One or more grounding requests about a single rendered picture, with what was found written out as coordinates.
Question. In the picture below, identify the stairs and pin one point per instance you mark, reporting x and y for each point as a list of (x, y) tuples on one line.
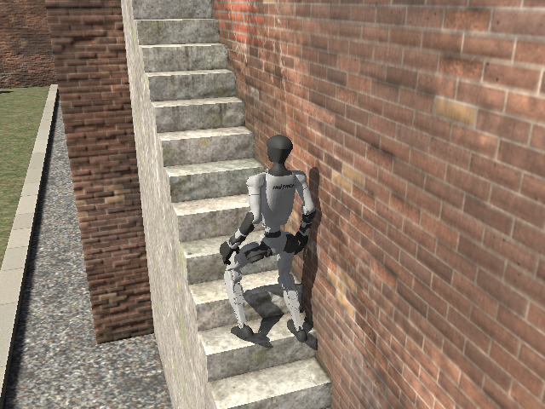
[(194, 157)]

